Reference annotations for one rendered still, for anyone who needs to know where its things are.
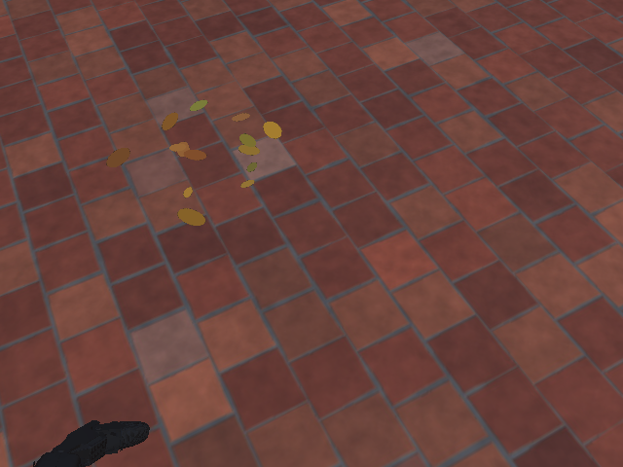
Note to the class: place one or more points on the left robot hand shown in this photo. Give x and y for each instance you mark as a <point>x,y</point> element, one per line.
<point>92,441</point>

